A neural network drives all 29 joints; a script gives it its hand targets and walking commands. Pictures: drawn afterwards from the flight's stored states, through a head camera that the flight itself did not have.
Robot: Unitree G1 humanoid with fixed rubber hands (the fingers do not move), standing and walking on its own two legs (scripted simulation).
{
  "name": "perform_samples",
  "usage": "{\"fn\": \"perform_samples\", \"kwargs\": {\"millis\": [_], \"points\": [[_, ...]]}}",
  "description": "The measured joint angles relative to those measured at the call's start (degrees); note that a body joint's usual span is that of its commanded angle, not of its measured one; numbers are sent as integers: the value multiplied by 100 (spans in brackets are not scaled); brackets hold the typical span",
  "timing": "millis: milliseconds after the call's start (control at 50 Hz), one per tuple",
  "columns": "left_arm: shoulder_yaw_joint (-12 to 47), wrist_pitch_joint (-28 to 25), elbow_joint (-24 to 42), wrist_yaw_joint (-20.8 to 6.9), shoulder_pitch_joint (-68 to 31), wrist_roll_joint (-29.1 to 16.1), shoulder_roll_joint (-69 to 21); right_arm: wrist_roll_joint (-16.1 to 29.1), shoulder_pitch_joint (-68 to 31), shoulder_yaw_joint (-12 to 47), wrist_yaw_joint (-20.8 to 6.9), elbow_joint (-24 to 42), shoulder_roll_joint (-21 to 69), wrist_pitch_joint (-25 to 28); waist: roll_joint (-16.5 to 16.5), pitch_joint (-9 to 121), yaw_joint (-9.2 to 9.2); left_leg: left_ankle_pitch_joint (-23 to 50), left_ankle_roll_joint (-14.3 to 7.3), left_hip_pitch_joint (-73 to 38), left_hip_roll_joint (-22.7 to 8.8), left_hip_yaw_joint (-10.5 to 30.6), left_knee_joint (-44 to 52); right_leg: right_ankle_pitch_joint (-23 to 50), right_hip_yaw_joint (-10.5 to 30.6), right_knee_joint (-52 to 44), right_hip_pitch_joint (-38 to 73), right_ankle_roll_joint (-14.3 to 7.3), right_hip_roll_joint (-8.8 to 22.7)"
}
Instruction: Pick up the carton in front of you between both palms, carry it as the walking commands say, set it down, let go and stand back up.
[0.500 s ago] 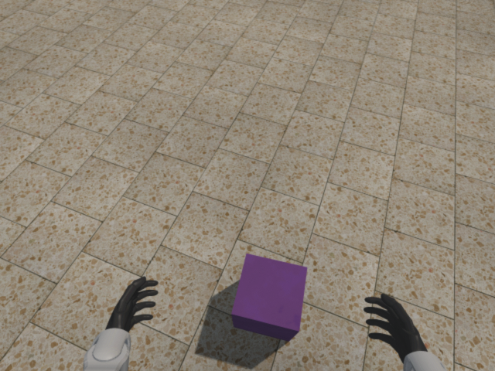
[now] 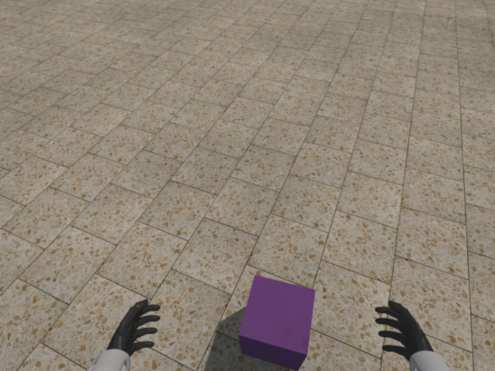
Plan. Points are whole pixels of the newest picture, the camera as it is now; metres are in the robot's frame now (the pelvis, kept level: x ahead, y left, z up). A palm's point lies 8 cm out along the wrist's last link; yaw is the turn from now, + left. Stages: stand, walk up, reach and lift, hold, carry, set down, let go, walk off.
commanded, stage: stand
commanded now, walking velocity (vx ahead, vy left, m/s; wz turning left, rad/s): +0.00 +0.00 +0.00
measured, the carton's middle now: (276, 323) +0.37 -0.06 -0.65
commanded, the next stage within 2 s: none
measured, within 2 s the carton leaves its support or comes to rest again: neither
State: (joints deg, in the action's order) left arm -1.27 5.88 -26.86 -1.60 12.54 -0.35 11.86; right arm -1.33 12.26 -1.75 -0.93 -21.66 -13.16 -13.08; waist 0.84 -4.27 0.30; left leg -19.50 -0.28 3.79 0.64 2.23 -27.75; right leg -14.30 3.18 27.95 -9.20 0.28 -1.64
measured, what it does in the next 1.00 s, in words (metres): stands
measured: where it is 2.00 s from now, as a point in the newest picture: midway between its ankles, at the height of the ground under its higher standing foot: outside the picture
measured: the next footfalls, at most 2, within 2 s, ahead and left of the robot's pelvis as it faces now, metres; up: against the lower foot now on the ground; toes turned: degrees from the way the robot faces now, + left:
none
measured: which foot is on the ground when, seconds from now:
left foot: down 0.00-1.00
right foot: down 0.00-1.00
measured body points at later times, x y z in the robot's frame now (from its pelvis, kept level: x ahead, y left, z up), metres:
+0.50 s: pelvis +0.02 -0.02 +0.00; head +0.03 -0.04 +0.45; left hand +0.13 +0.28 -0.09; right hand +0.16 -0.30 -0.11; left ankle -0.04 +0.12 -0.74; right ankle +0.01 -0.12 -0.74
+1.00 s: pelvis +0.01 -0.02 +0.01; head +0.01 -0.03 +0.46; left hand +0.10 +0.29 -0.10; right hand +0.13 -0.32 -0.11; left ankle -0.04 +0.12 -0.74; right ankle +0.01 -0.12 -0.74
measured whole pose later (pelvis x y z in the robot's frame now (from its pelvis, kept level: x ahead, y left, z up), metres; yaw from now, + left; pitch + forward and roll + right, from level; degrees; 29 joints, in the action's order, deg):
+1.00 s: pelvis +0.01 -0.02 +0.01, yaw +2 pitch -2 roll +0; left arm -1.9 0.1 -54.2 0.6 7.7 1.4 20.1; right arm -1.7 10.1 -0.1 1.7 -51.3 -21.6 0.4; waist 2.1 -1.2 -0.6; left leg -16.4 1.4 3.9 -0.3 4.5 -22.3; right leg -12.8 0.3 23.9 -9.1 -1.3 -1.7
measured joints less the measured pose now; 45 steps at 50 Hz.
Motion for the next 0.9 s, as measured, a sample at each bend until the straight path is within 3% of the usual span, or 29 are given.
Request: {"fn": "perform_samples", "kwargs": {"millis": [120, 240, 900], "points": [[-76, -312, -840, 193, -99, 319, 315, -126, -32, -61, 165, -909, -301, 790, 129, 295, 6, -61, 62, 505, -13, 92, -248, -77, -107, 230, -470, -49, -9], [-218, -473, -1293, 204, -57, 315, 644, -136, 41, -108, 155, -1524, -578, 1118, 211, 339, -30, -75, 101, 585, -23, 169, -223, -145, -187, 264, -553, -102, -8], [-72, -568, -2594, 238, -454, 185, 782, -42, -203, 157, 276, -2815, -822, 1333, 135, 306, -91, 230, 171, 46, -98, 245, 452, 76, -301, -322, -14, -163, -14]]}}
